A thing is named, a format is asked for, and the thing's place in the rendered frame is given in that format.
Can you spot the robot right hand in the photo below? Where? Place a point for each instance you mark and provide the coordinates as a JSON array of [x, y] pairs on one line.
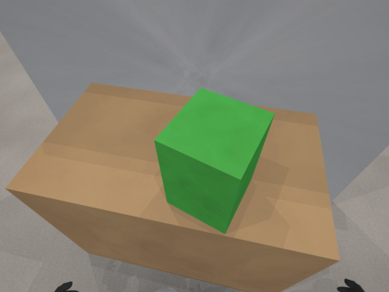
[[353, 287]]

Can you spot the pedestal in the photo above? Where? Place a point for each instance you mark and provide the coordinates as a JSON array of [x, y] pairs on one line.
[[96, 178]]

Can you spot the carton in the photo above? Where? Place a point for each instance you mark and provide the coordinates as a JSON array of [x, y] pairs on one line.
[[208, 153]]

